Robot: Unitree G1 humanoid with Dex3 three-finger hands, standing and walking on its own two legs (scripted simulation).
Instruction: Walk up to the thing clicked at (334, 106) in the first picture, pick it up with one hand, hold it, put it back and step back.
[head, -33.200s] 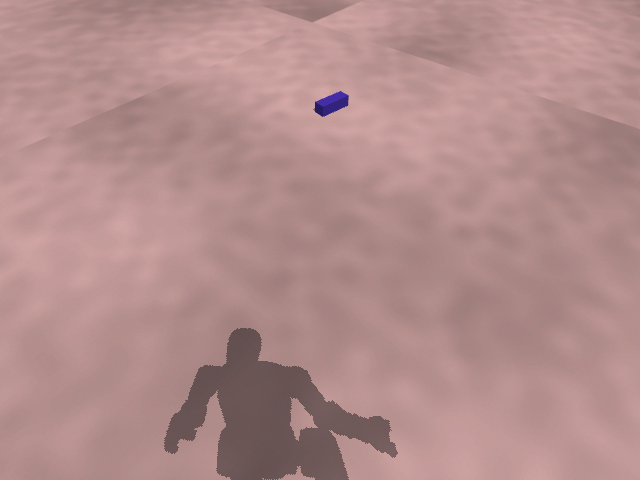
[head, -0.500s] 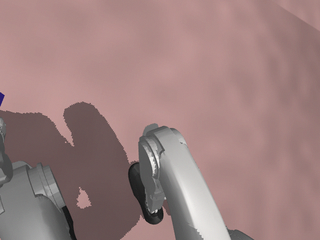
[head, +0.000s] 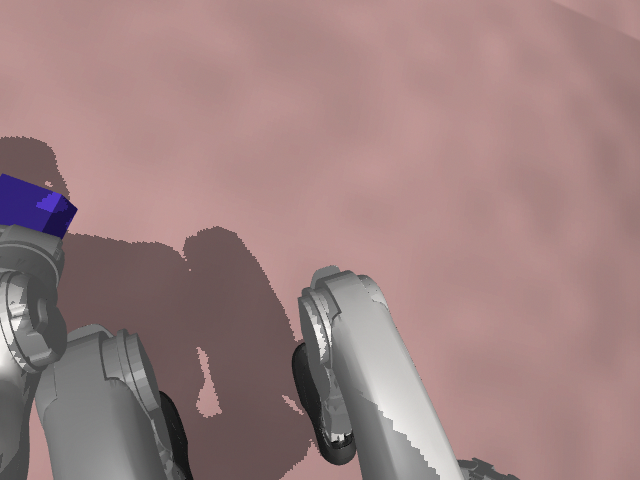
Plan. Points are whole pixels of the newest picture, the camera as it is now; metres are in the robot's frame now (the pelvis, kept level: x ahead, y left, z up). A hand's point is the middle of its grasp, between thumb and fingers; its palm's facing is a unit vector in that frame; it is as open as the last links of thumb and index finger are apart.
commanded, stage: lift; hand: left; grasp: from above
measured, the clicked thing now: (3, 262) +0.43 +0.30 -0.22
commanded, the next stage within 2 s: hold in 1.76 s
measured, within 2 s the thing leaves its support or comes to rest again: neither
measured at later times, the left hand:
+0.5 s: hand out of the picture +0.41 +0.29 -0.10, palm faces -0.14 -0.41 -0.90, open 9.7 cm
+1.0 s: hand out of the picture +0.37 +0.26 +0.08, palm faces -0.16 -0.42 -0.89, open 9.7 cm
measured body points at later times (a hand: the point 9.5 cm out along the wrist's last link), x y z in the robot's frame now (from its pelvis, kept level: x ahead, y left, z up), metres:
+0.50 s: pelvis +0.00 +0.00 +0.03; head +0.21 +0.03 +0.43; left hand +0.42 +0.31 -0.05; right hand +0.06 -0.27 -0.10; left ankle +0.09 +0.14 -0.31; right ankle +0.11 -0.12 -0.31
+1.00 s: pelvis +0.01 -0.01 +0.19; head +0.15 +0.01 +0.62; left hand +0.37 +0.28 +0.13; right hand +0.15 -0.27 +0.05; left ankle +0.08 +0.14 -0.31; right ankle +0.11 -0.12 -0.31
